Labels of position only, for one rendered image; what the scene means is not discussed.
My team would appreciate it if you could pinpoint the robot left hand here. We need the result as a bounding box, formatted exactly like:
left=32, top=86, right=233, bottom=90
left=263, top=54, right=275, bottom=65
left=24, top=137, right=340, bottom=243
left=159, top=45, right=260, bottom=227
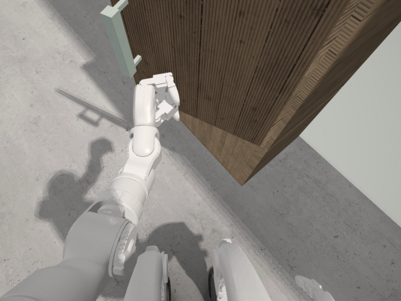
left=133, top=72, right=180, bottom=128

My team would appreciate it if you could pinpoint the robot right thigh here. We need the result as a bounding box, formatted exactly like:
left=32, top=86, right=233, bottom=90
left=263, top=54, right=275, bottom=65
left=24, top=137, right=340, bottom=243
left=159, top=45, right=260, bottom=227
left=212, top=243, right=271, bottom=301

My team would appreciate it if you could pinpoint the robot left forearm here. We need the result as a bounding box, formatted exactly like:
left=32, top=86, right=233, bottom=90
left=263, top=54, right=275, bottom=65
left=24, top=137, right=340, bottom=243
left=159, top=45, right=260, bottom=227
left=63, top=125, right=162, bottom=258

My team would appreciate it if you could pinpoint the left robot upper arm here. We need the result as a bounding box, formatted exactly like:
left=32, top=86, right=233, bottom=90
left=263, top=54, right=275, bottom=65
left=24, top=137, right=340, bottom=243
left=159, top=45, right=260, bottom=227
left=0, top=211, right=137, bottom=301

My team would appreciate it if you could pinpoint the handle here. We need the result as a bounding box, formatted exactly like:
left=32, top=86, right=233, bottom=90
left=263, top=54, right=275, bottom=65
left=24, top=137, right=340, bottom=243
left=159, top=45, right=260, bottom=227
left=100, top=0, right=142, bottom=78

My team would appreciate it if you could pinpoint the robot right hand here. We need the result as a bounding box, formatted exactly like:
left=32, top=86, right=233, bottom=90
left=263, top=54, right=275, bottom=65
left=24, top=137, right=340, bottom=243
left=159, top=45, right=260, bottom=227
left=294, top=275, right=335, bottom=301

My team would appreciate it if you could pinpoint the cupboard door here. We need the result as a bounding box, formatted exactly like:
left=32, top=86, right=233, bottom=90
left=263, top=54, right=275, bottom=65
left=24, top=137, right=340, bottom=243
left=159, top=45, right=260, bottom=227
left=110, top=0, right=351, bottom=146

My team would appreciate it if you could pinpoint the robot right shin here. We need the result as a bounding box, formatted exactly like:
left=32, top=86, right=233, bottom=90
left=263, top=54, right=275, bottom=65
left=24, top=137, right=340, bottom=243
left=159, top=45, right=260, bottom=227
left=214, top=239, right=240, bottom=301

